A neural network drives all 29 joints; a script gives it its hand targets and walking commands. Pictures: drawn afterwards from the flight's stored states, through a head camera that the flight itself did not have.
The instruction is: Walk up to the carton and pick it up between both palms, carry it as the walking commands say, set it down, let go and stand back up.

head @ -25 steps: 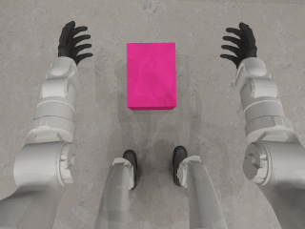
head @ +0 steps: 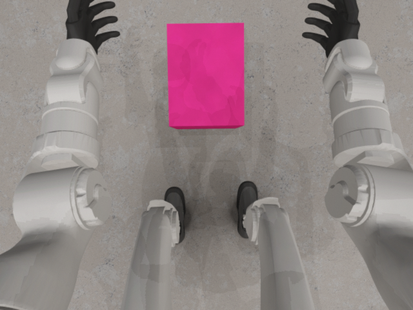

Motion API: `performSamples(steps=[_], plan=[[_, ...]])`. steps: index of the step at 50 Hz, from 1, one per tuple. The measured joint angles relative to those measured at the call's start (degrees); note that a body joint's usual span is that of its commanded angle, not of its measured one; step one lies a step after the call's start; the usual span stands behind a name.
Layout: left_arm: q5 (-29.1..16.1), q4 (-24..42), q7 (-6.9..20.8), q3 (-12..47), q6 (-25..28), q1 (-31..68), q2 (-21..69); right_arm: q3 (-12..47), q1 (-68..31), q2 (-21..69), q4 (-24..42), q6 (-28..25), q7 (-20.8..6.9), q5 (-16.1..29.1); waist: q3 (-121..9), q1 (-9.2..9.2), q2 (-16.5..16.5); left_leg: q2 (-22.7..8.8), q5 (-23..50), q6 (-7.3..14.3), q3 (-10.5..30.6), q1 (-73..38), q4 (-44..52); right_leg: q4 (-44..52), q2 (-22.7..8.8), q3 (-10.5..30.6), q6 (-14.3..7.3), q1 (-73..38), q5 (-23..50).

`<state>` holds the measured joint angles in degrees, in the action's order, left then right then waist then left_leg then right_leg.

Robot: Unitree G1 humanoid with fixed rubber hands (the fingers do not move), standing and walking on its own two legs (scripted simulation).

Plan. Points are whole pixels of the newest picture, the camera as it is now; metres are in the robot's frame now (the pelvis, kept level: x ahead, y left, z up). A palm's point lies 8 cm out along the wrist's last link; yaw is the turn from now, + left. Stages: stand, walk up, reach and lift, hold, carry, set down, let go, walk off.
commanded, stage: reach and lift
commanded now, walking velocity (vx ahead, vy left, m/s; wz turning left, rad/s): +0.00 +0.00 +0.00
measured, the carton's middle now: (205, 83) +0.56 +0.01 -0.52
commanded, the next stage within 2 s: none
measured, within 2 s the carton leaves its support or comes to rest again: neither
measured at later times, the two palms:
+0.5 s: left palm (122, 67) +0.54 +0.19 -0.27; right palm (300, 68) +0.54 -0.20 -0.28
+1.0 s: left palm (141, 85) +0.53 +0.19 -0.41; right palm (278, 84) +0.53 -0.19 -0.41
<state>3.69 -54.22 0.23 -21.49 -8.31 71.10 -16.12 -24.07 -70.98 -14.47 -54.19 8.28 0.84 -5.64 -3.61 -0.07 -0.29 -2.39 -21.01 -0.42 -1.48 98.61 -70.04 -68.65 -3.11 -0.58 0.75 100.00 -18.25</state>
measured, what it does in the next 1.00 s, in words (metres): lowers itself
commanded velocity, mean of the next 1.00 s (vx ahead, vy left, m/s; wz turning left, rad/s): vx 0.00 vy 0.00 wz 0.00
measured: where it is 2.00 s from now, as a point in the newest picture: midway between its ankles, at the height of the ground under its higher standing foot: (211, 222)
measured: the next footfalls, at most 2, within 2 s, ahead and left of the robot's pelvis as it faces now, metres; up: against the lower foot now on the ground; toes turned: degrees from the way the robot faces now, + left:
none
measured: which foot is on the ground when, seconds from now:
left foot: down 0.00-1.00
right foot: down 0.00-1.00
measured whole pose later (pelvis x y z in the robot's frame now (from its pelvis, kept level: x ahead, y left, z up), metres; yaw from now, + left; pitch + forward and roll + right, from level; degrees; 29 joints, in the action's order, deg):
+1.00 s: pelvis -0.04 +0.00 -0.24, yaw +0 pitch +38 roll -1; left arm -14.4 -68.2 -6.1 -1.9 -4.6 91.9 -24.8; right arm -5.7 -92.4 -24.6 -70.9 3.5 6.0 14.0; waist 24.1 0.1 0.1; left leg -1.5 -33.6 -0.9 1.5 128.6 -124.4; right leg -122.2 -3.4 1.0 1.0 129.8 -30.2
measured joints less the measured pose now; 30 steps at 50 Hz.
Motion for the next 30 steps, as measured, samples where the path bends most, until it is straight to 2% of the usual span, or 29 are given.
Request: performSamples(steps=[5,16,30], plan=[[-1.7,-0.8,-1.4,1.6,-0.4,2.3,-1.4,1.7,-2.7,-1.1,-1.1,0.3,1.4,2.2,1.1,0.15,-0.1,-0.2,-3.4,-0.2,0.6,7.0,-10.0,-9.9,0.0,0.0,-0.2,7.0,-3.3],[-9.2,-0.8,-4.8,8.2,-1.1,6.0,-4.9,8.7,-5.8,-3.8,-0.1,1.4,5.2,9.6,5.5,0.38,0.1,-0.2,-8.3,-0.5,2.0,18.1,-27.2,-26.8,0.0,0.0,-0.5,18.0,-7.9],[-13.1,-8.2,-6.0,12.2,1.1,12.6,-6.6,12.7,-12.6,-6.4,-7.8,-0.8,5.8,13.4,12.3,0.42,0.4,0.1,-10.9,-0.4,2.1,25.0,-40.1,-39.6,-0.1,1.0,-0.2,25.1,-10.3]])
